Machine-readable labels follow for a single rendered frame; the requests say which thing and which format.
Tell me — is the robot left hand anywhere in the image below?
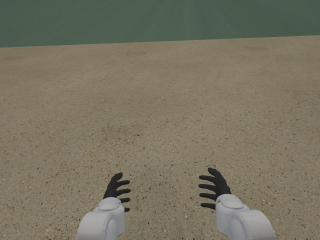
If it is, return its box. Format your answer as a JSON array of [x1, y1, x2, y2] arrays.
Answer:
[[103, 172, 131, 212]]

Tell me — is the right robot forearm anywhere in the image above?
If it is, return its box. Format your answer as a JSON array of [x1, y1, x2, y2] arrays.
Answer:
[[215, 194, 275, 240]]

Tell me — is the left robot forearm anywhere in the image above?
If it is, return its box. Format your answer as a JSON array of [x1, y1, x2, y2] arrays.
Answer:
[[76, 197, 125, 240]]

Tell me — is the robot right hand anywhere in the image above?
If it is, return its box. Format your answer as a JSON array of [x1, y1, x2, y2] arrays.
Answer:
[[198, 167, 232, 210]]

